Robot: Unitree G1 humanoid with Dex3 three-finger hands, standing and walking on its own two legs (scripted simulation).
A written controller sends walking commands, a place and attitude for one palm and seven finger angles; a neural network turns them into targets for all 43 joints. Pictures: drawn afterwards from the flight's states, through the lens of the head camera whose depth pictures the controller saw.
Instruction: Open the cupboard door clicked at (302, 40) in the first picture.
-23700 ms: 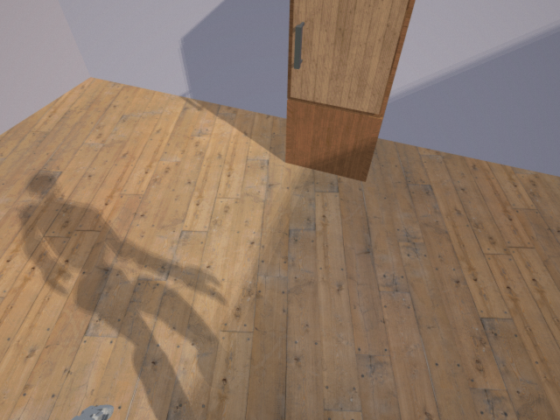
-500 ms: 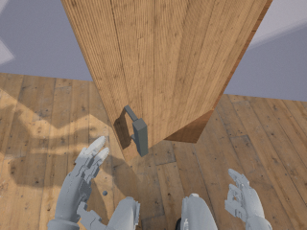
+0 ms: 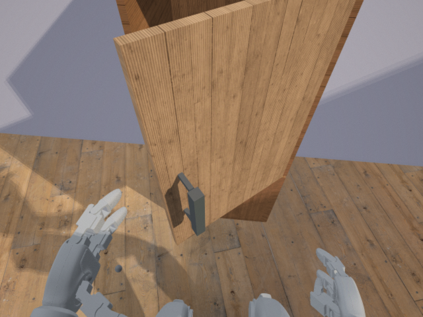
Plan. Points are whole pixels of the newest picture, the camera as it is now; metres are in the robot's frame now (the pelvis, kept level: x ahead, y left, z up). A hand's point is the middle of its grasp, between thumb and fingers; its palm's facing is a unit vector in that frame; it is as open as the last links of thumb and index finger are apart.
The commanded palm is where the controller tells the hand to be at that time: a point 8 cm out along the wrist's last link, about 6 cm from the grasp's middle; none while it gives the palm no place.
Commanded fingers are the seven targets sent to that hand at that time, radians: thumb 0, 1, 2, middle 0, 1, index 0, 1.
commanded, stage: draw the hand back to the body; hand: left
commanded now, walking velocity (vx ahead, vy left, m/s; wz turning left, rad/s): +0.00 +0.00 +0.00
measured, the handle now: (191, 205) +0.34 +0.07 -0.01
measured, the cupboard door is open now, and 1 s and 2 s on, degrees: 40 40 40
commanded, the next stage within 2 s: step back with the hand held close in 1.16 s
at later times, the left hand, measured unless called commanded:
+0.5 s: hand (41, 219) +0.22 +0.23 +0.18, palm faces +0.31 -0.86 -0.41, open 12.5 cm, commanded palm +0.17 +0.27 +0.21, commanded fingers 0.00 0.44 0.70 -0.18 -0.30 -0.18 -0.30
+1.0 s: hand out of the picture +0.23 +0.25 +0.25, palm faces +0.43 -0.81 -0.40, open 7.6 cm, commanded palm +0.18 +0.29 +0.26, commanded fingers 0.00 0.90 0.90 -0.20 -0.30 -0.20 -0.30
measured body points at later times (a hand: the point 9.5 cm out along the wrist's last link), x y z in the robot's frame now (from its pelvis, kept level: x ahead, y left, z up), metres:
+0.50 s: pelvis +0.04 +0.00 +0.07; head +0.02 -0.02 +0.52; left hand +0.19 +0.27 +0.20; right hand +0.22 -0.21 +0.00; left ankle -0.01 +0.12 -0.65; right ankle +0.05 -0.13 -0.65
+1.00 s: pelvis +0.04 +0.00 +0.09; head +0.02 -0.02 +0.54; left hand +0.20 +0.29 +0.27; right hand +0.22 -0.23 +0.01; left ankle -0.01 +0.12 -0.65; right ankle +0.05 -0.13 -0.65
